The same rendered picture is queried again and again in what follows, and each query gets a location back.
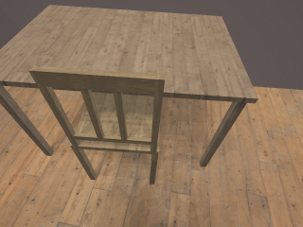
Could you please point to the chair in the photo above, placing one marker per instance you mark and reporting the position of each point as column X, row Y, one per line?
column 109, row 122

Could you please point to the table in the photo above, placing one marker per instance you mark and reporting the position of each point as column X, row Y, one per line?
column 195, row 52

